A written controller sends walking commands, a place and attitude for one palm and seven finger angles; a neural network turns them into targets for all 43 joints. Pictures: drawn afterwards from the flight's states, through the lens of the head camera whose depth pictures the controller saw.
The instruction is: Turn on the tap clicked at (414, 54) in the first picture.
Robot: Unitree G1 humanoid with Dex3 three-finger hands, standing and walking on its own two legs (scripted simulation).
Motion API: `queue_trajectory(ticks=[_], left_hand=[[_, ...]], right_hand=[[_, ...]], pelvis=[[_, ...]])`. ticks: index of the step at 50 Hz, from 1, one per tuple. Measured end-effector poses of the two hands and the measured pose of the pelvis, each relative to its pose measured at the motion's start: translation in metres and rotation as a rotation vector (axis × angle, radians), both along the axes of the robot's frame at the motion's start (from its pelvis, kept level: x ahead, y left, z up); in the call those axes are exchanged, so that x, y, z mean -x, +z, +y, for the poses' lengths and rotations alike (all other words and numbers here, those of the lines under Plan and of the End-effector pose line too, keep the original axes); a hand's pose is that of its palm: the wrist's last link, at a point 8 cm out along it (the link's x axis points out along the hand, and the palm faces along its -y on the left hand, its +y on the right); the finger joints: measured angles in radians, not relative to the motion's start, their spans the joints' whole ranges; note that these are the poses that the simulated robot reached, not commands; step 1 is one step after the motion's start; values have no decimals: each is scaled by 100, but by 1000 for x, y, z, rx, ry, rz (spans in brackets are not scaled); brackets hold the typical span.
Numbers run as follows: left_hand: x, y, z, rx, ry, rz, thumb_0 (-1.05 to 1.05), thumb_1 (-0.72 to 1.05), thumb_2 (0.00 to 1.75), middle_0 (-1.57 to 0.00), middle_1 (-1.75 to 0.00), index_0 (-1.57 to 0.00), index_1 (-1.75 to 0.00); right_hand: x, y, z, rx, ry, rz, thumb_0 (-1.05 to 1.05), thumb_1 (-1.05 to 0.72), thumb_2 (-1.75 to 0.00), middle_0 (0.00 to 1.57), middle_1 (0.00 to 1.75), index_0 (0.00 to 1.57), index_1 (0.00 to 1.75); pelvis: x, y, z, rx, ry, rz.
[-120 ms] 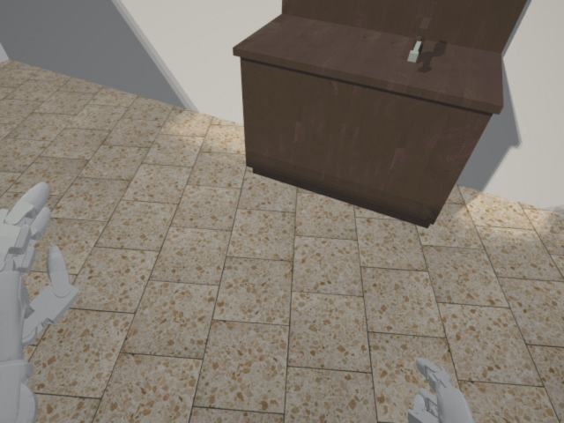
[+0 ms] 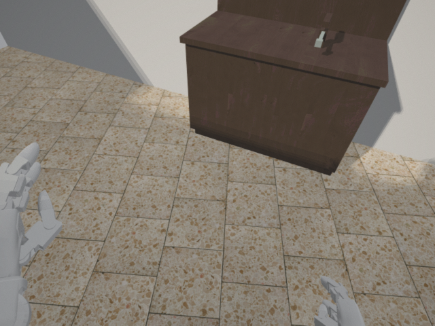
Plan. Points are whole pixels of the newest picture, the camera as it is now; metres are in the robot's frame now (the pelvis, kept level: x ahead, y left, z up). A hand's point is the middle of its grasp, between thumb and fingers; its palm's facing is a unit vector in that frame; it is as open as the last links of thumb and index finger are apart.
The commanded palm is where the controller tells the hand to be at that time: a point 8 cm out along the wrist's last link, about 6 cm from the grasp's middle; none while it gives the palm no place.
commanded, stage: stand and wait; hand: left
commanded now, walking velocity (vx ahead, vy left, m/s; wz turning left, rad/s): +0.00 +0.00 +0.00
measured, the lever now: (318, 43) +1.25 -0.36 +0.02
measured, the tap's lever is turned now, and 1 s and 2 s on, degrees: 0 0 0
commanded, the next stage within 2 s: look at it before walking up in 0.14 s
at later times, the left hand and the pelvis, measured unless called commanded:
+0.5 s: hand (54, 228) +0.21 +0.25 +0.15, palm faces +0.40 -0.84 -0.36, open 7.4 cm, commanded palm +0.16 +0.28 +0.18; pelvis +0.00 +0.00 +0.00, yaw -1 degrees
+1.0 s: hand (110, 157) +0.34 +0.21 +0.16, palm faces +0.32 -0.86 -0.39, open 7.4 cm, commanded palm +0.29 +0.25 +0.18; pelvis +0.10 -0.01 -0.01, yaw -7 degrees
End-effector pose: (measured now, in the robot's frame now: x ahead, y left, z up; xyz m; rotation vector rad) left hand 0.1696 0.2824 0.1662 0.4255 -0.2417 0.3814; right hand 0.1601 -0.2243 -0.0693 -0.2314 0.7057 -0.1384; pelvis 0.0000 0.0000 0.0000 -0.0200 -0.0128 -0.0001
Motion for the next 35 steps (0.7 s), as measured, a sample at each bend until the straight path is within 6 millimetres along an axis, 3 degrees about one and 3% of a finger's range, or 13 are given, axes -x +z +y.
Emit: queue_trajectory(ticks=[25,30,35], left_hand=[[4,-3,3,-6,-2,3,1,89,90,-21,-30,-21,-30],[-7,-2,-1,-11,6,-17,1,89,90,-21,-30,-21,-30],[-31,-2,-18,-33,-10,-38,1,89,90,-21,-30,-21,-30]], right_hand=[[15,-4,-2,12,-22,25,1,-90,-90,20,30,21,30],[12,-7,-5,6,-47,12,1,-90,-90,20,30,21,30],[6,-20,-16,-20,-61,25,1,-90,-90,20,30,21,30]], pelvis=[[3,-2,3,-2,-15,1],[-5,-5,-1,2,-28,4],[-20,-13,-16,8,-45,-5]])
